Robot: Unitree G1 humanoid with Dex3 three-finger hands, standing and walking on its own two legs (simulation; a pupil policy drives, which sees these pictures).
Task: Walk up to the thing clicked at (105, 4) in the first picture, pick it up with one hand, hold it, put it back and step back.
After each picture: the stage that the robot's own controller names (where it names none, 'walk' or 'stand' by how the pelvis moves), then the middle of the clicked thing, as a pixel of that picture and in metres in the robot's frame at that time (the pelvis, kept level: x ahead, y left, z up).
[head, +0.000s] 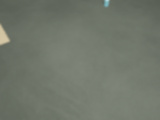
stand; (106, 2) +2.36 -0.41 -0.72
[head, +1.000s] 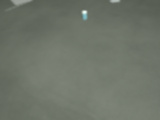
walk; (84, 15) +2.24 +0.04 -0.69
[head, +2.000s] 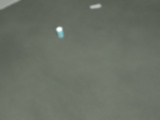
walk; (60, 32) +1.58 +0.36 -0.71
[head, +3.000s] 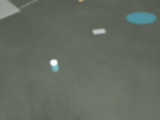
walk; (54, 65) +1.04 +0.34 -0.71
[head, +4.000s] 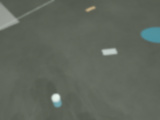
walk; (56, 100) +0.63 +0.27 -0.71
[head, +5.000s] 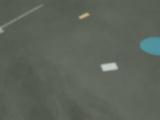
walk; out of the picture +0.36 +0.18 -0.70
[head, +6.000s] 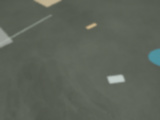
stand; out of the picture +0.30 +0.18 -0.72
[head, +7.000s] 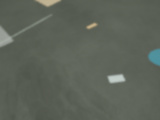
stand; out of the picture +0.31 +0.17 -0.73
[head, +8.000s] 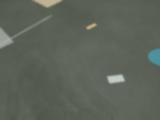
stand; out of the picture +0.31 +0.19 -0.73
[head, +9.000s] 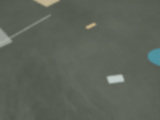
stand; out of the picture +0.30 +0.19 -0.73
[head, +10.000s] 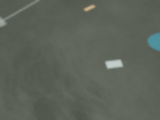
go down; out of the picture +0.32 +0.18 -0.71
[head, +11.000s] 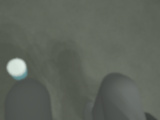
go down; (18, 70) +0.39 +0.21 -0.28
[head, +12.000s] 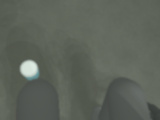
close in; (30, 71) +0.39 +0.21 -0.29
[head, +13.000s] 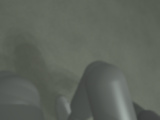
close in; out of the picture +0.38 +0.24 -0.22
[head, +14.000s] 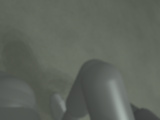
close; out of the picture +0.38 +0.25 -0.22
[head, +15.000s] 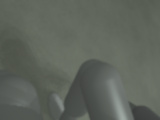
lift; out of the picture +0.36 +0.24 -0.23
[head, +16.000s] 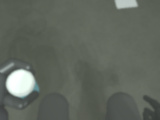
lift; (25, 87) +0.31 +0.20 -0.02
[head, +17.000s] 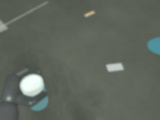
hold; (35, 93) +0.31 +0.17 +0.02
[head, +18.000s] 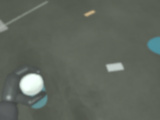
hold; (34, 91) +0.32 +0.17 +0.01
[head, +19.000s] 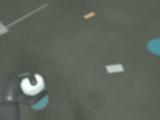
crouch; (35, 92) +0.32 +0.17 +0.01
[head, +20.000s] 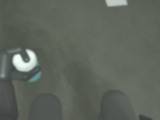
crouch; (28, 66) +0.40 +0.18 -0.08
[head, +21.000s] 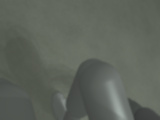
lower; out of the picture +0.40 +0.27 -0.22
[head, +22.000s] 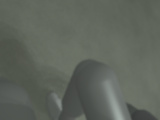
lower; out of the picture +0.40 +0.27 -0.23
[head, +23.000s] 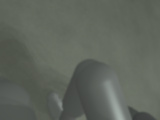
lower; out of the picture +0.40 +0.27 -0.22
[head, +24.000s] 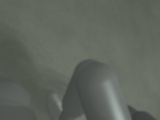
lower; out of the picture +0.40 +0.27 -0.22
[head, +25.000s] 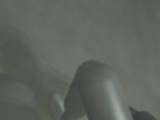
loosen; out of the picture +0.38 +0.26 -0.23
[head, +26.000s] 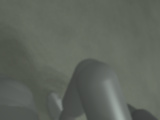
withdraw; out of the picture +0.38 +0.26 -0.23
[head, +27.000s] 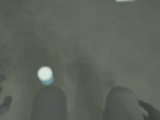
walk; (46, 76) +0.41 +0.19 -0.37
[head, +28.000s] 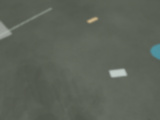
stand; out of the picture +0.33 +0.15 -0.66
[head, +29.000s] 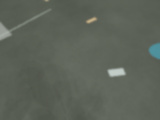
stand; out of the picture +0.35 +0.17 -0.66
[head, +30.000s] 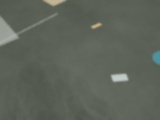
stand; out of the picture +0.35 +0.16 -0.71
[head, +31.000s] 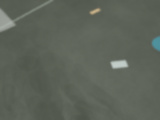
walk; out of the picture +0.38 +0.14 -0.70
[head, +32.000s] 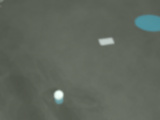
walk; (58, 97) +0.54 +0.14 -0.71
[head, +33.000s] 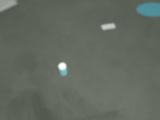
walk; (62, 69) +0.85 +0.23 -0.69
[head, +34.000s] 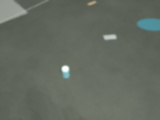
stand; (65, 72) +0.97 +0.18 -0.71
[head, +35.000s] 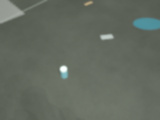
stand; (64, 72) +0.98 +0.19 -0.72
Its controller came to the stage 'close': yes
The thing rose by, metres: 0.72
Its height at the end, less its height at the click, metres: +0.00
